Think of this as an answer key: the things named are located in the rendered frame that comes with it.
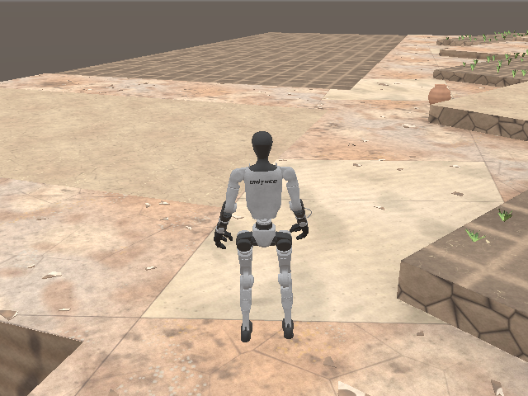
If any left robot upper arm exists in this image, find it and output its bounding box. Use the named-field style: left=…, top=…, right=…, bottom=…
left=224, top=167, right=246, bottom=214

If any robot right hand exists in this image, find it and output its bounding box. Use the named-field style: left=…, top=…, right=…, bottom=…
left=290, top=224, right=309, bottom=240

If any robot left hand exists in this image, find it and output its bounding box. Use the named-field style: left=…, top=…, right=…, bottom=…
left=214, top=230, right=233, bottom=249

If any right robot upper arm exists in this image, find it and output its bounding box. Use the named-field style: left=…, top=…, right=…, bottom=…
left=280, top=167, right=302, bottom=211

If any robot left shin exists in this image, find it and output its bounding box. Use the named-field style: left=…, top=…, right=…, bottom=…
left=240, top=275, right=252, bottom=331

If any left robot thigh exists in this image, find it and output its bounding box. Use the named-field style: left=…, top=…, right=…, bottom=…
left=236, top=230, right=254, bottom=290

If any right robot forearm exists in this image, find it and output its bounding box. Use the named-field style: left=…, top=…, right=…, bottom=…
left=293, top=199, right=308, bottom=227

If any left robot forearm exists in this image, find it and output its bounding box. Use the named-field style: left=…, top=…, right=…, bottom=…
left=216, top=201, right=232, bottom=233

